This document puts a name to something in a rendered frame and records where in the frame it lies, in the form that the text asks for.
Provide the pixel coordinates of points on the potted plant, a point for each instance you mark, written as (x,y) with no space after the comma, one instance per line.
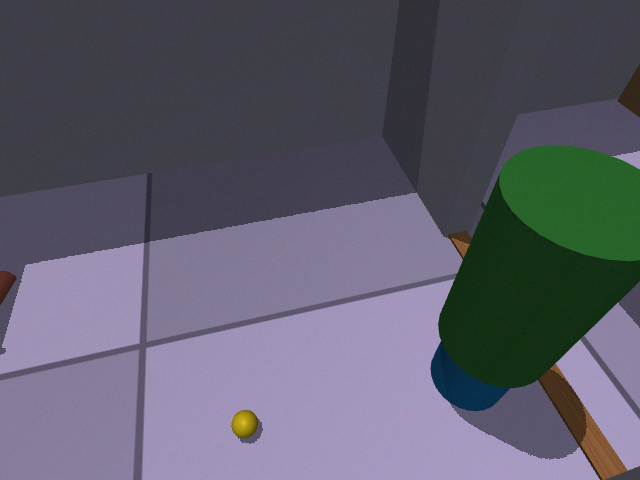
(556,248)

